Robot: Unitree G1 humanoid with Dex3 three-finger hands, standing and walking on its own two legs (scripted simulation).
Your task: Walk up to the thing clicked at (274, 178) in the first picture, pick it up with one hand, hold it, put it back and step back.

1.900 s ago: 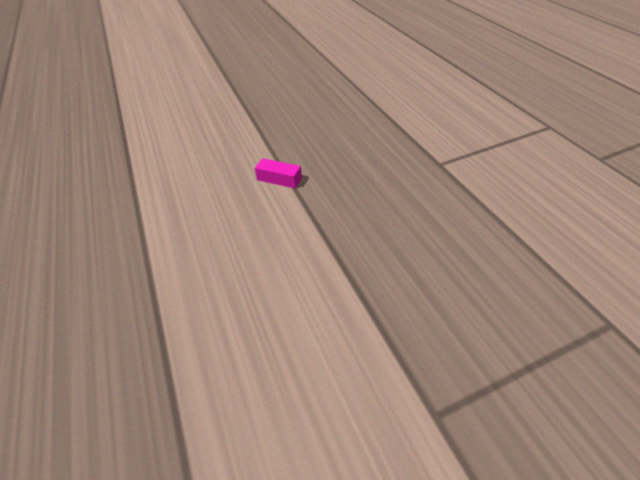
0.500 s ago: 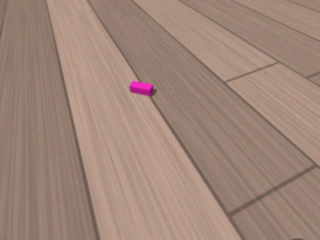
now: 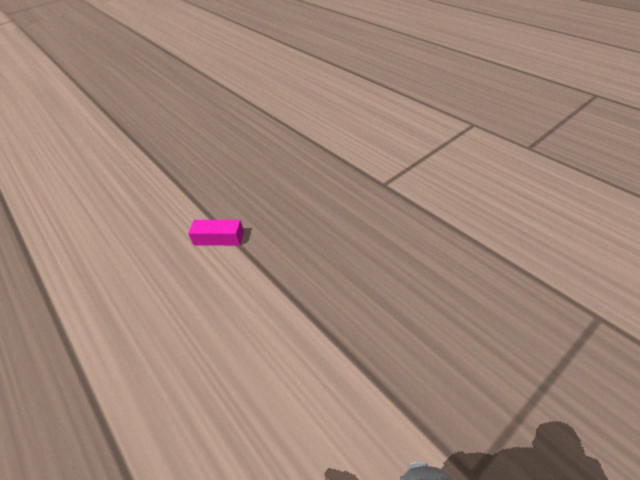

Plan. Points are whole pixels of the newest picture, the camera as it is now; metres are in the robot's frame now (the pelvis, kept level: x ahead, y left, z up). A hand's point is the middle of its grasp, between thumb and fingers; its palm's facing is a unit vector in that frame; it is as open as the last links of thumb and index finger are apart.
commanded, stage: walk up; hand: left
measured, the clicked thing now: (216, 232) +1.28 +0.47 -0.74
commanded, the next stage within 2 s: none
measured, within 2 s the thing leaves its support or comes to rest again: neither
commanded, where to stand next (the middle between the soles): +0.85 +0.24 m, yaw -9 degrees
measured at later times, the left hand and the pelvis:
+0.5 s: hand (129, 418) +0.30 +0.34 -0.16, palm faces -0.09 -0.91 -0.41, open 7.4 cm; pelvis +0.25 +0.06 -0.02, yaw -3 degrees
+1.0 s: hand (146, 266) +0.59 +0.37 -0.13, palm faces -0.18 -0.88 -0.45, open 7.4 cm; pelvis +0.46 +0.11 -0.02, yaw -7 degrees
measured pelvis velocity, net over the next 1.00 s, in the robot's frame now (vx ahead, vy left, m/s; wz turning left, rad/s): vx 0.46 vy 0.11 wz -0.13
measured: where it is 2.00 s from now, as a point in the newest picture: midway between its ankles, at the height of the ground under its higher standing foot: (269, 340)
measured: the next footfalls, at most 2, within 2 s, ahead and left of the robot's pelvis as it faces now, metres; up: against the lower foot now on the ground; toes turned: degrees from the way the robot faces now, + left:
right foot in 0.10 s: +0.21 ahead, -0.13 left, +0.00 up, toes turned -5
left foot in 0.52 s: +0.42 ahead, +0.21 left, +0.00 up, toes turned +3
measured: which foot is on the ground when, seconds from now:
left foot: down 0.00-0.12, up 0.14-0.50, down 0.52-1.00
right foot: up 0.00-0.08, down 0.10-0.56, up 0.58-0.96, down 0.98-1.00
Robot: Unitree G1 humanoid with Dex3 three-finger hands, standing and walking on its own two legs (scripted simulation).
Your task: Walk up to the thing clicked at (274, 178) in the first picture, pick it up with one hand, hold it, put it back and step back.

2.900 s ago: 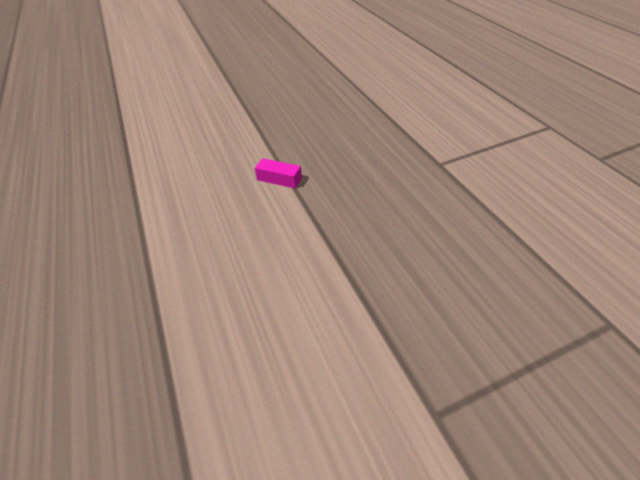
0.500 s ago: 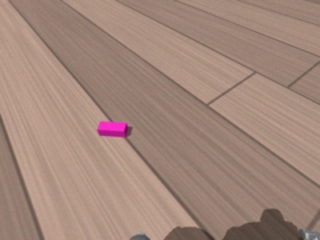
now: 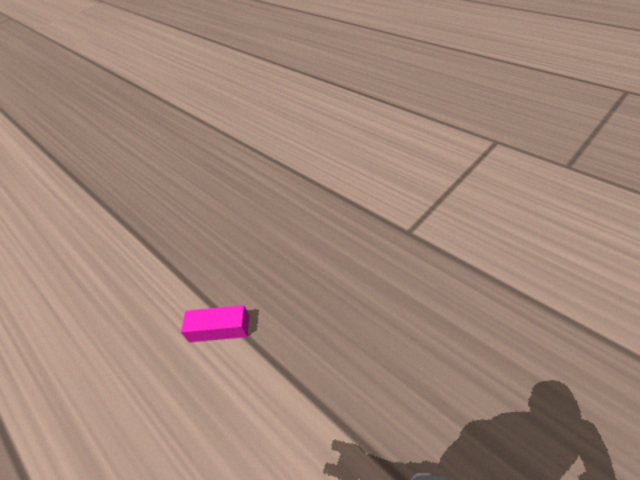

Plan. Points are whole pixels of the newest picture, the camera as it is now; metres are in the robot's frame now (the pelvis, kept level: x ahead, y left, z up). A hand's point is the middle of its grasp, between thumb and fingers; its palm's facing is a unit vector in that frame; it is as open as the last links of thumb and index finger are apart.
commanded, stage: walk up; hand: left
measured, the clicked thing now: (216, 323) +0.77 +0.47 -0.71
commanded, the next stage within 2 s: none
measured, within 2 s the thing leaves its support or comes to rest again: neither
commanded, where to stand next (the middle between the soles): +0.37 +0.18 m, yaw -1 degrees
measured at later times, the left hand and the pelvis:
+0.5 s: hand out of the picture +0.15 +0.41 -0.14, palm faces +0.00 -0.89 -0.46, open 7.4 cm; pelvis +0.14 +0.11 +0.00, yaw +2 degrees
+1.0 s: hand (72, 381) +0.34 +0.45 -0.12, palm faces -0.06 -0.88 -0.47, open 7.4 cm; pelvis +0.26 +0.17 +0.00, yaw -1 degrees
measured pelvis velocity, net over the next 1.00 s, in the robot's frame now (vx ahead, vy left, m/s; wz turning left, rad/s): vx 0.26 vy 0.17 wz -0.02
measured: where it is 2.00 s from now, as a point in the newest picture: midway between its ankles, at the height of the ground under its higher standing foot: (288, 464)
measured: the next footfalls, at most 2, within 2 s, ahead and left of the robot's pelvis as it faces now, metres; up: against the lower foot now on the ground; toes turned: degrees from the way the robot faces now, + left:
left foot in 0.46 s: +0.26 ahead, +0.26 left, +0.00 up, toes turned +7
right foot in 0.94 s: +0.33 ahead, +0.07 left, +0.00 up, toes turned -2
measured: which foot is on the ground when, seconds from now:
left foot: down 0.00-0.00, up 0.02-0.44, down 0.46-0.96, up 0.98-1.00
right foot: down 0.00-0.50, up 0.52-0.92, down 0.94-1.00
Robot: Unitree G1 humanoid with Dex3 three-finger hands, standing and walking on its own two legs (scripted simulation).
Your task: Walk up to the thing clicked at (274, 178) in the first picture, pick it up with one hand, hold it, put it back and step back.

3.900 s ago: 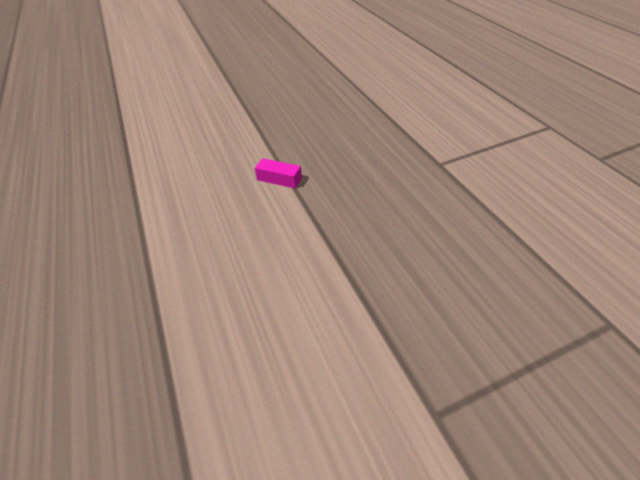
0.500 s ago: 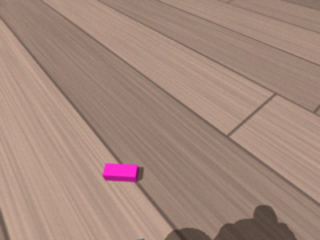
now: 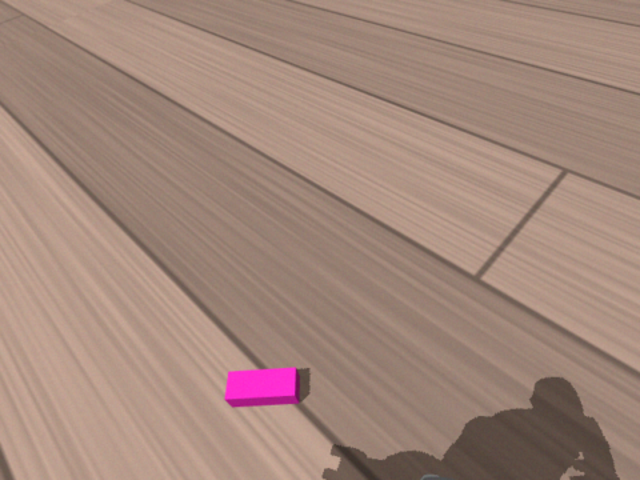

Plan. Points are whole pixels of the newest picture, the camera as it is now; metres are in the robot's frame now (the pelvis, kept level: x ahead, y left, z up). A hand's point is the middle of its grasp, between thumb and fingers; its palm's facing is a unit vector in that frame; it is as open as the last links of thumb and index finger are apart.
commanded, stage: walk up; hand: left
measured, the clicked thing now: (263, 387) +0.50 +0.31 -0.72
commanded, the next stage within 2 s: none
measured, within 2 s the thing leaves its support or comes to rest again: neither
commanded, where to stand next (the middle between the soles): +0.11 +0.01 m, yaw +0 degrees
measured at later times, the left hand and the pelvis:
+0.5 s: hand out of the picture +0.11 +0.32 -0.16, palm faces -0.02 -0.94 -0.33, open 7.4 cm; pelvis +0.03 +0.05 +0.00, yaw +0 degrees
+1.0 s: hand out of the picture +0.12 +0.29 -0.13, palm faces +0.00 -0.94 -0.35, open 7.4 cm; pelvis +0.04 +0.03 +0.02, yaw +0 degrees
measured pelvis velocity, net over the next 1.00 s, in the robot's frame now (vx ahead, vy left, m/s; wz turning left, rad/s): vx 0.04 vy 0.03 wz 0.00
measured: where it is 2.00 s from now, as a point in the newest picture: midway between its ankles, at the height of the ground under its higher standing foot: outside the picture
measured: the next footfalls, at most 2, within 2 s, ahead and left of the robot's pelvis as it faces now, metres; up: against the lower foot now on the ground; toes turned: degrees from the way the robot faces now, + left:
left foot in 0.28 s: +0.12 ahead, +0.19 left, +0.00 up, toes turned +2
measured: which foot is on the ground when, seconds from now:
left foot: up 0.00-0.26, down 0.28-1.00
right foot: down 0.00-1.00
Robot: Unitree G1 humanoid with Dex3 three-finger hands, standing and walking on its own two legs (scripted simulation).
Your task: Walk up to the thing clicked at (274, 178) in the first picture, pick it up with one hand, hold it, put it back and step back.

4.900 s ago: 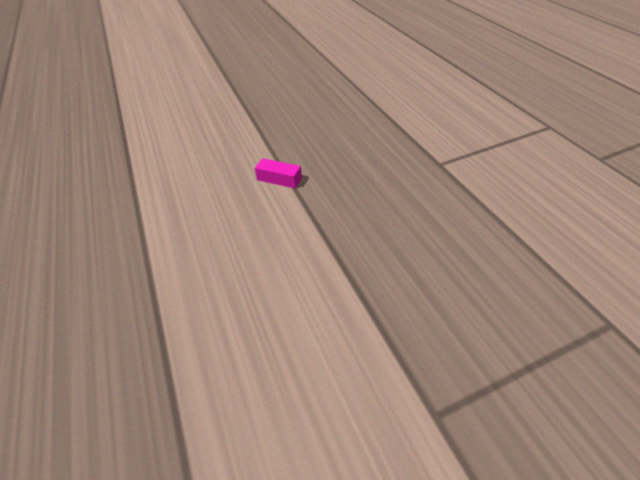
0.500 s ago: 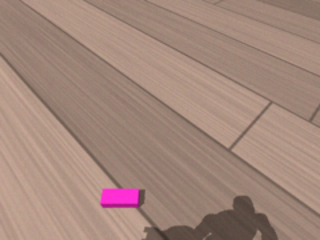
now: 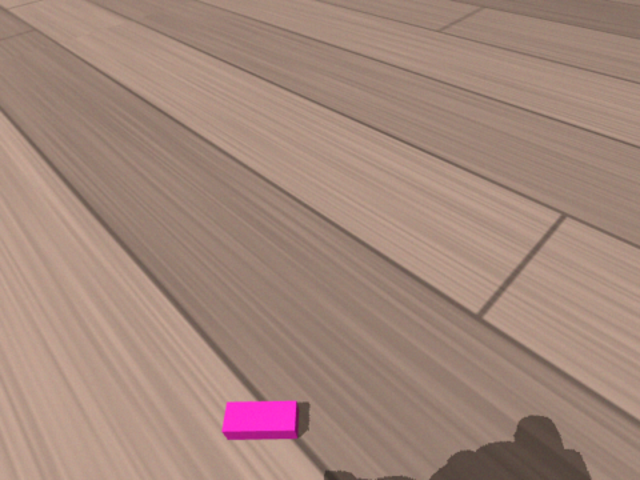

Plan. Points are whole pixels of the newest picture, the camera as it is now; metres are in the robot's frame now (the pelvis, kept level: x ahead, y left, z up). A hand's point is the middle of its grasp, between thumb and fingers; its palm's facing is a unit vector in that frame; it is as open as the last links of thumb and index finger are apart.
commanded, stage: walk up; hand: left
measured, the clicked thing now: (262, 420) +0.46 +0.28 -0.73
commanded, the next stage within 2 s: none
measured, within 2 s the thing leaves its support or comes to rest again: neither
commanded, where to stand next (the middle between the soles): +0.07 -0.02 m, yaw +0 degrees
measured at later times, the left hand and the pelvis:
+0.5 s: hand out of the picture +0.11 +0.26 -0.15, palm faces -0.03 -0.95 -0.32, open 7.4 cm; pelvis +0.01 +0.01 +0.01, yaw -1 degrees
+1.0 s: hand out of the picture +0.10 +0.26 -0.15, palm faces -0.06 -0.94 -0.35, open 7.4 cm; pelvis +0.03 -0.02 +0.00, yaw -2 degrees
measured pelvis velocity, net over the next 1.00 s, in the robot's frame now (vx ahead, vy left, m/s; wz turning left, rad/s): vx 0.03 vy -0.02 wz -0.04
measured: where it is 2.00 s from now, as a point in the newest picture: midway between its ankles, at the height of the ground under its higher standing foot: outside the picture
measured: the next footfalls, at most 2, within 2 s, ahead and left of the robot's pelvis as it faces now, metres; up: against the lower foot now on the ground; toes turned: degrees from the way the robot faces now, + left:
right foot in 1.08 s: +0.13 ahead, -0.20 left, +0.00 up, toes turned -4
left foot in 1.62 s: +0.04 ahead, +0.17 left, +0.00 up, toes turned +7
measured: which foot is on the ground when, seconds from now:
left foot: down 0.00-1.00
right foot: down 0.00-0.88, up 0.90-1.00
